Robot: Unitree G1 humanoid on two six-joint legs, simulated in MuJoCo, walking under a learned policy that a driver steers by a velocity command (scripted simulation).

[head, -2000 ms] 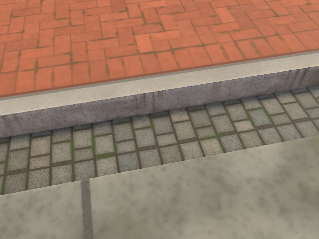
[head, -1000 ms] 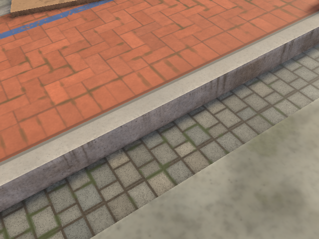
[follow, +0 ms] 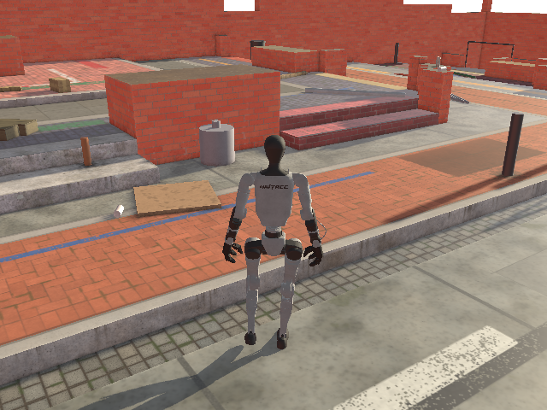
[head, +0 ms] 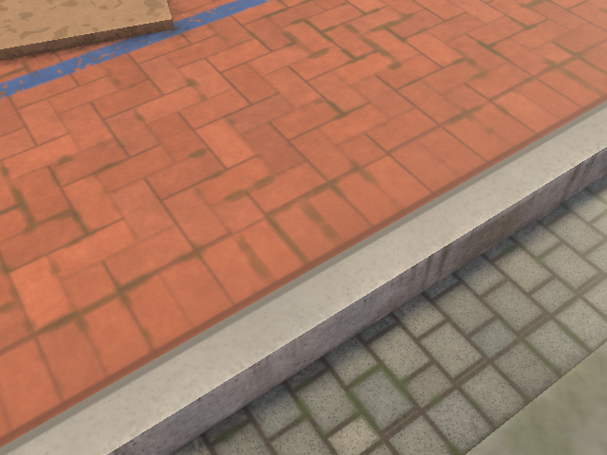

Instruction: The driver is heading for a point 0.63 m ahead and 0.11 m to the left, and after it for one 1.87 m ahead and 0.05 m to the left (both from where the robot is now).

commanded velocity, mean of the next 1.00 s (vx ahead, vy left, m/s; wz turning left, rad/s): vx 0.50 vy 0.00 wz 0.00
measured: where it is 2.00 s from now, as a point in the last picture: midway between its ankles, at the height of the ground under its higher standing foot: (277, 237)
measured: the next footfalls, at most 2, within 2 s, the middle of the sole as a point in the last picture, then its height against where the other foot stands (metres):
left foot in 0.40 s outside the picture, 0.03 m lower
right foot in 0.88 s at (332, 405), level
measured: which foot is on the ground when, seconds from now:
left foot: up 0.00-0.38, down 0.40-0.90, up 0.92-1.00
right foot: down 0.00-0.40, up 0.42-0.86, down 0.88-1.00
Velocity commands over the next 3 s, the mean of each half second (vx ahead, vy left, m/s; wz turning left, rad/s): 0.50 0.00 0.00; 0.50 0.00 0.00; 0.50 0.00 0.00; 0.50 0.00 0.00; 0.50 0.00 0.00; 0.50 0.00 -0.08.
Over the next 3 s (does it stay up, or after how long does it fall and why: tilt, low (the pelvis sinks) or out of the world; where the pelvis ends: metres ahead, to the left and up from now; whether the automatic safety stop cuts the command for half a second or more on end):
stays up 1.57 0.13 0.12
